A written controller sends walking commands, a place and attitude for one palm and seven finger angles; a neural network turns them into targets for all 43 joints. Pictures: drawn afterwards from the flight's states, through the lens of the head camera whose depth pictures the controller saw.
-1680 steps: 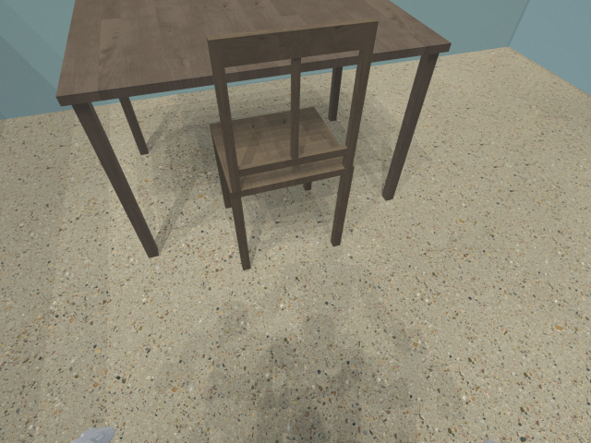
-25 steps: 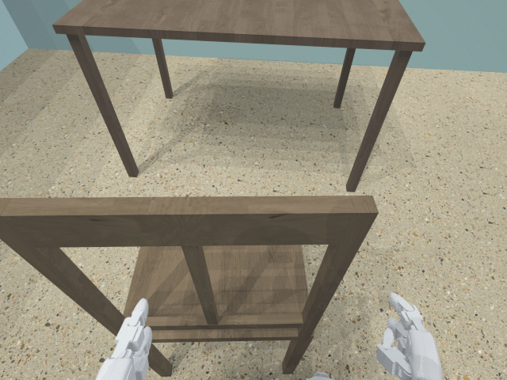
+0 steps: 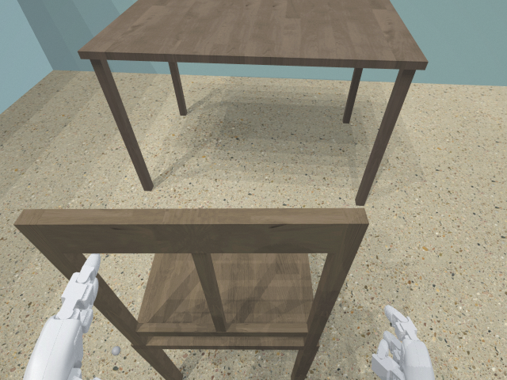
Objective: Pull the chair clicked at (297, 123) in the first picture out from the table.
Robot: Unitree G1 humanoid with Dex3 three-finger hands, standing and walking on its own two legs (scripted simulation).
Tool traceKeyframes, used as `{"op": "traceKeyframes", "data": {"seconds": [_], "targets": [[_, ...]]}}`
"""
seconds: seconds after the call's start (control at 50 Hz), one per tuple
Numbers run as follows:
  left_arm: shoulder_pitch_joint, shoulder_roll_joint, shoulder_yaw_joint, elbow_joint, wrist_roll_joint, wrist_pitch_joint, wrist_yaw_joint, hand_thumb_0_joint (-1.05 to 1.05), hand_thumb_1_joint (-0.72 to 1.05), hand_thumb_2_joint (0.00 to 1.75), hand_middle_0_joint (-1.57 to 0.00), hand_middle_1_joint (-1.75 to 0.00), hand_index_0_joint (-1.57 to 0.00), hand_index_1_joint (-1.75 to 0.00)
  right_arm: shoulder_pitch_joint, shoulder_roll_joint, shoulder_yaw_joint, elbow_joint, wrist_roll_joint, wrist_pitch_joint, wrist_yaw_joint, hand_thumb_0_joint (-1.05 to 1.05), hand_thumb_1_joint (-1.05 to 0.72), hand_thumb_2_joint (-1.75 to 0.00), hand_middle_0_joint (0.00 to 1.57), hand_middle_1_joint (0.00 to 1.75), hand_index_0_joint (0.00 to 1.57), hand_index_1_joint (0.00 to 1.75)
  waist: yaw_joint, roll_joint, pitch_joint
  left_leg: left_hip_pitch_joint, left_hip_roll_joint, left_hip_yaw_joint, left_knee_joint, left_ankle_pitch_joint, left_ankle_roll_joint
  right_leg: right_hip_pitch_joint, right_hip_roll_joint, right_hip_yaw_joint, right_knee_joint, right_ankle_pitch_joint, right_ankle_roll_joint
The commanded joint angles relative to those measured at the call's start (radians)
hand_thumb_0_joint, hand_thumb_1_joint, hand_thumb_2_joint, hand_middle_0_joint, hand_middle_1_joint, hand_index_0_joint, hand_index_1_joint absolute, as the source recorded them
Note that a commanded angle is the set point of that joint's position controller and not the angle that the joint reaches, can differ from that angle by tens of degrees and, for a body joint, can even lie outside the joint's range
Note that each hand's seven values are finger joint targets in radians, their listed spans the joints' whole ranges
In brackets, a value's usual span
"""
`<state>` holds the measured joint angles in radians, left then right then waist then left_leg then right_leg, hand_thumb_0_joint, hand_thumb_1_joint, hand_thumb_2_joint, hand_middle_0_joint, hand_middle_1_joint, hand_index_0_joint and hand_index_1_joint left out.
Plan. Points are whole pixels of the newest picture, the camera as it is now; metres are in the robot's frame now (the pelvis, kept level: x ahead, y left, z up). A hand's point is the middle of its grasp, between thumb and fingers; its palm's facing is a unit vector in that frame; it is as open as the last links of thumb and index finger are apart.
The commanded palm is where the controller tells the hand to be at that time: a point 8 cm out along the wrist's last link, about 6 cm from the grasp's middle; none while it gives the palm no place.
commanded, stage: draw the hand back to the body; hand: left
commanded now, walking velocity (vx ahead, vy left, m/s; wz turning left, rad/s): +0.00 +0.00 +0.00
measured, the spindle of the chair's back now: (212, 295) +0.27 +0.10 -0.04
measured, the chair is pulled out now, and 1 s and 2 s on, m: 0.66 0.65 0.65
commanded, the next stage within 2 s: step back with the hand held close in 0.96 s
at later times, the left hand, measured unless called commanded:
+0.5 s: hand (45, 306) +0.16 +0.25 +0.15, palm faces +0.39 -0.77 -0.51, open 9.0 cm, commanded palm +0.14 +0.28 +0.21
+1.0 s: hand (38, 249) +0.20 +0.25 +0.21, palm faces +0.45 -0.77 -0.45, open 7.4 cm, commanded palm +0.15 +0.29 +0.22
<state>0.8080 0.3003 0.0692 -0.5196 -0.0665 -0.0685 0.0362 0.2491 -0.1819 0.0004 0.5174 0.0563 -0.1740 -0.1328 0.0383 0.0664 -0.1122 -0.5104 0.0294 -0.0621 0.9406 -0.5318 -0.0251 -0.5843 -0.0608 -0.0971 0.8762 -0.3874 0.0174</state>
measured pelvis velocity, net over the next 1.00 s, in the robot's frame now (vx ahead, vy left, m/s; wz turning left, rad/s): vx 0.01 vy -0.01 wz -0.02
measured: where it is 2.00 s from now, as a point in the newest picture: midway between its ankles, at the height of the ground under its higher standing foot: outside the picture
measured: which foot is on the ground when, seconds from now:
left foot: down 0.00-1.00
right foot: down 0.00-1.00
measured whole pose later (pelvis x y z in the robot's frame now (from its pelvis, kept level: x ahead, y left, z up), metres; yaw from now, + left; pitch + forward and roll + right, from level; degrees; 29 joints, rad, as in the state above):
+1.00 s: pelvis +0.01 -0.01 +0.05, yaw -1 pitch -4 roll -1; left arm 0.51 0.35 0.34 -0.42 -0.05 -0.07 0.15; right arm 0.21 -0.24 -0.01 0.68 0.03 -0.17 -0.11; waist 0.06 0.09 0.03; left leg -0.06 0.05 -0.02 0.45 -0.32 -0.04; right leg -0.17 -0.03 -0.08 0.45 -0.21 0.01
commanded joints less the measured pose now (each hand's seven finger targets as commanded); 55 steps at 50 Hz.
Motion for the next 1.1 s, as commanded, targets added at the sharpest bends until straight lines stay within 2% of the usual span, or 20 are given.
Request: {"op": "traceKeyframes", "data": {"seconds": [0.0,0.06,0.08,0.3,0.32,0.4,0.46,0.56,0.58,0.6,0.64,0.72,0.74,0.78,0.8,0.88,0.92,1.04,1.06,1.08], "targets": [[-0.069,0.113,0.118,-0.244,0.047,-0.003,0.131,0.00,-0.12,0.41,-0.06,-0.09,-0.06,-0.09,-0.115,-0.098,-0.008,-0.147,-0.023,-0.054,-0.024,0.00,-0.90,-0.90,0.20,0.30,0.20,0.30,-0.001,0.014,0.005,0.051,0.006,0.021,-0.289,0.254,0.022,0.259,-0.007,0.003,-0.244,0.101,-0.051],[-0.148,0.160,0.167,-0.232,0.050,0.001,0.151,0.00,-0.01,0.46,-0.07,-0.11,-0.07,-0.11,-0.131,-0.108,-0.001,-0.129,-0.026,-0.062,-0.026,0.00,-0.90,-0.90,0.20,0.30,0.20,0.30,0.003,0.002,0.051,0.103,0.010,0.016,-0.355,0.230,0.021,0.298,-0.006,0.004,-0.306,0.079,-0.052],[-0.178,0.187,0.197,-0.234,0.049,0.004,0.157,0.00,0.03,0.48,-0.08,-0.12,-0.08,-0.12,-0.142,-0.111,0.003,-0.119,-0.026,-0.069,-0.028,0.00,-0.90,-0.90,0.20,0.30,0.20,0.30,0.006,0.044,0.067,0.113,0.006,0.018,-0.372,0.231,0.019,0.319,-0.005,0.013,-0.331,0.083,-0.057],[-0.343,0.270,0.329,-0.270,0.043,-0.019,0.176,0.00,0.43,0.67,-0.13,-0.20,-0.13,-0.20,-0.166,-0.122,0.013,-0.039,-0.039,-0.146,-0.009,0.00,-0.90,-0.90,0.20,0.30,0.20,0.30,0.023,0.107,0.043,0.288,0.003,0.029,-0.492,0.339,0.018,0.450,-0.007,0.024,-0.429,0.198,-0.051],[-0.346,0.274,0.339,-0.268,0.039,-0.019,0.177,0.00,0.47,0.69,-0.14,-0.21,-0.14,-0.21,-0.166,-0.127,0.010,-0.032,-0.041,-0.151,-0.008,0.00,-0.90,-0.90,0.20,0.30,0.20,0.30,0.022,0.074,0.035,0.303,0.006,0.027,-0.500,0.365,0.019,0.459,-0.006,0.024,-0.428,0.231,-0.050],[-0.401,0.280,0.361,-0.242,0.039,-0.025,0.176,0.00,0.61,0.76,-0.16,-0.24,-0.16,-0.24,-0.170,-0.134,0.007,-0.008,-0.041,-0.159,-0.002,0.00,-0.90,-0.90,0.20,0.30,0.20,0.30,0.022,0.072,0.038,0.330,0.004,0.034,-0.511,0.398,0.023,0.479,-0.010,0.029,-0.448,0.267,-0.044],[-0.457,0.274,0.370,-0.205,0.033,-0.035,0.169,0.00,0.72,0.81,-0.18,-0.26,-0.18,-0.26,-0.178,-0.144,0.000,0.002,-0.042,-0.154,0.004,0.00,-0.90,-0.90,0.20,0.30,0.20,0.30,0.015,0.008,0.046,0.355,0.008,0.037,-0.519,0.406,0.032,0.476,-0.012,0.032,-0.462,0.286,-0.035],[-0.508,0.295,0.422,-0.152,0.030,-0.053,0.163,0.00,0.90,0.90,-0.20,-0.30,-0.20,-0.30,-0.189,-0.149,-0.007,0.021,-0.044,-0.142,0.014,0.00,-0.90,-0.90,0.20,0.30,0.20,0.30,0.028,0.011,0.042,0.371,0.008,0.041,-0.538,0.448,0.035,0.508,-0.019,0.034,-0.464,0.330,-0.036],[-0.464,0.258,0.414,-0.088,0.028,-0.044,0.155,0.00,0.90,0.90,-0.20,-0.30,-0.20,-0.30,-0.198,-0.146,-0.013,0.028,-0.039,-0.136,0.019,0.00,-0.90,-0.90,0.20,0.30,0.20,0.30,0.026,0.016,0.060,0.364,0.008,0.046,-0.541,0.442,0.032,0.507,-0.016,0.044,-0.476,0.318,-0.037],[-0.423,0.202,0.379,-0.025,0.023,-0.040,0.147,0.00,0.90,0.90,-0.20,-0.30,-0.20,-0.30,-0.197,-0.132,-0.009,0.029,-0.038,-0.120,0.024,0.00,-0.90,-0.90,0.20,0.30,0.20,0.30,0.027,-0.023,0.112,0.338,0.012,0.047,-0.547,0.448,0.033,0.498,-0.016,0.030,-0.478,0.327,-0.035],[-0.367,0.177,0.370,0.044,0.016,-0.037,0.133,0.00,0.90,0.90,-0.20,-0.30,-0.20,-0.30,-0.205,-0.139,-0.025,0.026,-0.032,-0.082,0.033,0.00,-0.90,-0.90,0.20,0.30,0.20,0.30,0.027,-0.095,0.126,0.325,0.019,0.053,-0.550,0.430,0.038,0.491,-0.015,0.034,-0.483,0.311,-0.028],[-0.343,0.209,0.398,0.010,0.011,-0.052,0.123,0.00,0.90,0.90,-0.20,-0.30,-0.20,-0.30,-0.219,-0.135,-0.033,0.000,-0.026,-0.043,0.038,0.00,-0.90,-0.90,0.20,0.30,0.20,0.30,0.034,-0.073,0.110,0.315,0.021,0.053,-0.555,0.431,0.043,0.507,-0.015,0.040,-0.490,0.311,-0.032],[-0.341,0.228,0.410,-0.031,0.013,-0.059,0.123,0.00,0.90,0.90,-0.20,-0.30,-0.20,-0.30,-0.214,-0.136,-0.035,-0.008,-0.028,-0.041,0.039,0.00,-0.90,-0.90,0.20,0.30,0.20,0.30,0.038,-0.064,0.066,0.331,0.019,0.056,-0.554,0.443,0.044,0.527,-0.016,0.043,-0.487,0.326,-0.032],[-0.382,0.284,0.449,-0.117,0.015,-0.068,0.128,0.00,0.90,0.90,-0.20,-0.30,-0.20,-0.30,-0.219,-0.139,-0.034,-0.017,-0.028,-0.045,0.036,0.00,-0.90,-0.90,0.20,0.30,0.20,0.30,0.036,0.030,0.019,0.349,0.014,0.058,-0.554,0.432,0.039,0.546,-0.022,0.053,-0.486,0.312,-0.035],[-0.385,0.275,0.439,-0.144,0.018,-0.071,0.131,0.00,0.90,0.90,-0.20,-0.30,-0.20,-0.30,-0.214,-0.129,-0.029,-0.018,-0.033,-0.050,0.033,0.00,-0.90,-0.90,0.20,0.30,0.20,0.30,0.040,0.048,0.042,0.343,0.014,0.052,-0.558,0.442,0.037,0.538,-0.018,0.051,-0.487,0.319,-0.041],[-0.401,0.279,0.445,-0.138,0.020,-0.066,0.142,0.00,0.90,0.90,-0.20,-0.30,-0.20,-0.30,-0.201,-0.135,-0.031,-0.008,-0.030,-0.058,0.022,0.00,-0.90,-0.90,0.20,0.30,0.20,0.30,0.025,0.038,0.041,0.363,0.018,0.056,-0.562,0.429,0.034,0.521,-0.015,0.046,-0.496,0.298,-0.039],[-0.375,0.231,0.410,-0.088,0.022,-0.061,0.141,0.00,0.90,0.90,-0.20,-0.30,-0.20,-0.30,-0.195,-0.131,-0.031,-0.002,-0.028,-0.057,0.020,0.00,-0.90,-0.90,0.20,0.30,0.20,0.30,0.023,0.002,0.078,0.359,0.020,0.057,-0.563,0.427,0.035,0.499,-0.010,0.043,-0.498,0.295,-0.038],[-0.395,0.215,0.383,-0.070,0.022,-0.063,0.135,0.00,0.90,0.90,-0.20,-0.30,-0.20,-0.30,-0.200,-0.144,-0.034,-0.003,-0.030,-0.051,0.023,0.00,-0.90,-0.90,0.20,0.30,0.20,0.30,0.023,-0.013,0.089,0.356,0.021,0.054,-0.573,0.405,0.038,0.489,-0.006,0.043,-0.500,0.260,-0.037],[-0.463,0.220,0.367,-0.094,0.026,-0.066,0.133,0.00,0.90,0.90,-0.20,-0.30,-0.20,-0.30,-0.199,-0.152,-0.030,-0.005,-0.033,-0.056,0.024,0.00,-0.90,-0.90,0.20,0.30,0.20,0.30,0.015,-0.012,0.071,0.359,0.016,0.053,-0.575,0.408,0.041,0.497,-0.008,0.045,-0.497,0.265,-0.036],[-0.651,0.360,0.517,-0.150,0.012,-0.120,0.137,0.00,0.90,0.90,-0.20,-0.30,-0.20,-0.30,-0.168,-0.158,-0.021,-0.040,-0.020,-0.029,0.027,0.00,-0.90,-0.90,0.20,0.30,0.20,0.30,-0.012,0.038,0.205,0.295,0.033,0.044,-0.572,0.296,0.051,0.380,-0.045,0.161,-0.548,0.261,-0.039]]}}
